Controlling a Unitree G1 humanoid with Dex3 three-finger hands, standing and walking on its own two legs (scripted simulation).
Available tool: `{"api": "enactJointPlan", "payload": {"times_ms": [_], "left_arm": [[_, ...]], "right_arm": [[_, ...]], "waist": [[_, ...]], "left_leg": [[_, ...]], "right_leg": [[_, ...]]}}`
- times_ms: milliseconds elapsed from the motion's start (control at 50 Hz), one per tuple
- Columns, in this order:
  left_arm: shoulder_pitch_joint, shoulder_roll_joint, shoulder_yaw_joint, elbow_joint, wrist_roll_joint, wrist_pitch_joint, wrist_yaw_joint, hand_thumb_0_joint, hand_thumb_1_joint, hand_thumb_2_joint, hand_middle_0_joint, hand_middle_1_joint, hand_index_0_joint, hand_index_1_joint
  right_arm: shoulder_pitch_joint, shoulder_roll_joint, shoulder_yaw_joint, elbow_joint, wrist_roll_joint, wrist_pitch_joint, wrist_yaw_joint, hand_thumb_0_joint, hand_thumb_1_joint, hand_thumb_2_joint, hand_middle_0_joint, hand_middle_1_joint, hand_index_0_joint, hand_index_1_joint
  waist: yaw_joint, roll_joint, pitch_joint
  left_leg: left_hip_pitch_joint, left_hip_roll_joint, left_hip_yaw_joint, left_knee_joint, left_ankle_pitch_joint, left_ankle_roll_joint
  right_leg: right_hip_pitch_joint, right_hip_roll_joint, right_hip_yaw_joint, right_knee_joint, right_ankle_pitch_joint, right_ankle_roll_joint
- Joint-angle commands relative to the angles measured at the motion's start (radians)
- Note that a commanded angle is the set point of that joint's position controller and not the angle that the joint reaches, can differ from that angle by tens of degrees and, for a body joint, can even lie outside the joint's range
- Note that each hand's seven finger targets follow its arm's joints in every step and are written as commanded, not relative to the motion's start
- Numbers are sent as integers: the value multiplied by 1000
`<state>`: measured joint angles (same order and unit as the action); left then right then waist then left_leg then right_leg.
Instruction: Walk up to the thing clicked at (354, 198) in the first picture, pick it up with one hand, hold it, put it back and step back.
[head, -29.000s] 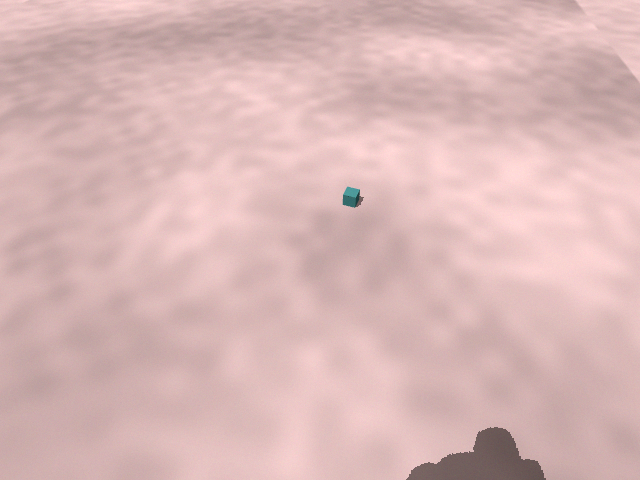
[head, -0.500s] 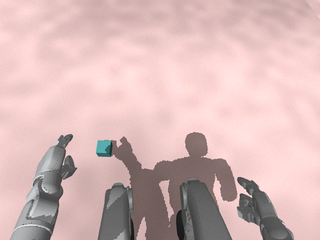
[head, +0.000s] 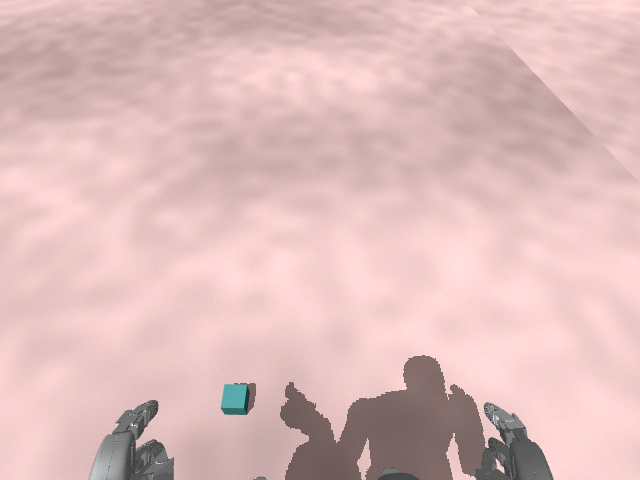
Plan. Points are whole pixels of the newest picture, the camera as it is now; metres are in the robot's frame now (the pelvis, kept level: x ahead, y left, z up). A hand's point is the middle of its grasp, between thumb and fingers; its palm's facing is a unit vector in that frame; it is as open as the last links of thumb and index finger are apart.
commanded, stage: home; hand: left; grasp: from above
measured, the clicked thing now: (235, 399) +0.46 +0.20 -0.66
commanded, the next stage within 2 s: none
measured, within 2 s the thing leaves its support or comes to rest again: neither
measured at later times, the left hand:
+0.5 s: hand out of the picture +0.17 +0.18 -0.02, palm faces +0.08 -0.98 -0.20, open 7.4 cm
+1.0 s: hand out of the picture +0.18 +0.18 -0.02, palm faces +0.06 -0.98 -0.20, open 7.4 cm
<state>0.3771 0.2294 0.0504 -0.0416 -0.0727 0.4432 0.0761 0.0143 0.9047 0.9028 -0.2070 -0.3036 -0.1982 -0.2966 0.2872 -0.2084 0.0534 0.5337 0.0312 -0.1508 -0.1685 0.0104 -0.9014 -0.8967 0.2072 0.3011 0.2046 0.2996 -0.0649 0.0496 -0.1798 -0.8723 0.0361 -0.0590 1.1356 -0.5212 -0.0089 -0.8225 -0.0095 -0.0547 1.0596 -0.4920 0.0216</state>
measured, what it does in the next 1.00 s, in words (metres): stands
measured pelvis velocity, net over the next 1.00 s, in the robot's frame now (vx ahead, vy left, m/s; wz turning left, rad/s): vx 0.02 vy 0.00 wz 0.01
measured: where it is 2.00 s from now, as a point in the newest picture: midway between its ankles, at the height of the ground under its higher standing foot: outside the picture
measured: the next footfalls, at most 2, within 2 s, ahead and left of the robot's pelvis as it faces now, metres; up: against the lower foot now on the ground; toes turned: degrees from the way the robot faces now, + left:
none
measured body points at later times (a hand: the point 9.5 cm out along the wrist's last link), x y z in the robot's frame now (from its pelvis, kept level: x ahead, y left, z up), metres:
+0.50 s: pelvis +0.01 +0.00 +0.02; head +0.03 +0.00 +0.47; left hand +0.16 +0.23 -0.01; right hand +0.19 -0.24 -0.03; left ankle +0.02 +0.12 -0.66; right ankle +0.01 -0.14 -0.66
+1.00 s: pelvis +0.02 +0.00 +0.02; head +0.03 +0.01 +0.47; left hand +0.17 +0.24 -0.01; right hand +0.18 -0.24 -0.04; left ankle +0.02 +0.12 -0.66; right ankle +0.01 -0.14 -0.66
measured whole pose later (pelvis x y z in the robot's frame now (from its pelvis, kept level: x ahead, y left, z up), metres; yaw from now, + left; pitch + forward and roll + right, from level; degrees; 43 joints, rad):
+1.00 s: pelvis +0.02 +0.00 +0.02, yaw +1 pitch +10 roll -3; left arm 0.50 0.23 0.03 -0.13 -0.06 0.46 0.02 0.01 0.91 0.90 -0.20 -0.30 -0.20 -0.30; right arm 0.29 -0.22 0.03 0.55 0.00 -0.23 -0.18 0.01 -0.90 -0.90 0.21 0.30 0.20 0.30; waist -0.03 0.05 -0.16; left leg -0.68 0.03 -0.05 1.02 -0.51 0.00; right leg -0.64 -0.01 -0.05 0.94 -0.48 0.03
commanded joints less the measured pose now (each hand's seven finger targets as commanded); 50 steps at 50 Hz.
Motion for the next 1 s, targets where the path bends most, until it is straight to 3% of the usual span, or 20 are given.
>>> {"api": "enactJointPlan", "payload": {"times_ms": [0, 120, 220, 340, 360, 520, 780, 980], "left_arm": [[68, 89, 44, -242, 7, -28, -7, 0, 900, 900, -200, -300, -200, -299], [121, 85, 40, -288, 11, -21, -33, 0, 900, 900, -200, -299, -200, -299], [91, 85, 35, -269, 24, -30, -51, 0, 900, 900, -200, -299, -200, -299], [90, 101, 45, -296, 28, -44, -53, 0, 900, 899, -200, -299, -200, -299], [93, 98, 40, -294, 30, -43, -51, 0, 900, 900, -200, -299, -200, -299], [97, 93, 37, -279, 30, -43, -46, 0, 900, 900, -200, -299, -200, -299], [116, 91, 39, -280, 27, -42, -46, 0, 900, 900, -200, -300, -200, -300], [99, 98, 40, -284, 29, -37, -48, 0, 900, 900, -200, -300, -200, -300]], "right_arm": [[-49, -116, -50, -168, -4, -79, -27, 0, -900, -900, 200, 300, 200, 300], [-55, -121, -61, -179, -12, -106, -30, 0, -900, -900, 200, 300, 200, 300], [-59, -129, -69, -166, -21, -126, -27, 0, -900, -900, 200, 300, 200, 300], [-65, -134, -73, -160, -24, -138, -23, 0, -900, -900, 200, 300, 200, 300], [-68, -134, -72, -163, -25, -138, -23, 0, -900, -900, 200, 300, 200, 300], [-81, -131, -67, -158, -25, -139, -22, 0, -900, -900, 200, 300, 200, 300], [-69, -132, -73, -149, -26, -138, -23, 0, -901, -899, 200, 299, 200, 299], [-72, -133, -74, -149, -24, -137, -23, 0, -901, -899, 200, 299, 200, 299]], "waist": [[11, 17, -122], [15, -33, -60], [10, -18, -22], [25, 17, -65], [14, 7, -72], [28, -1, -37], [31, 7, -75], [31, 3, -49]], "left_leg": [[226, -28, 8, -243, 258, 18], [242, -38, 21, -272, 252, 27], [255, -36, 20, -291, 218, 22], [284, -41, 26, -280, 270, 18], [289, -39, 21, -280, 275, 19], [269, -36, 15, -302, 219, 18], [286, -28, 6, -294, 277, 12], [280, -27, 14, -294, 268, 14]], "right_leg": [[179, 35, -21, -215, 230, -29], [220, 31, -26, -270, 225, -19], [195, 31, -31, -270, 189, -18], [230, 26, -21, -260, 239, -18], [228, 29, -23, -258, 245, -17], [226, 31, -27, -269, 190, -19], [234, 34, -30, -248, 230, -23], [233, 31, -25, -256, 226, -20]]}}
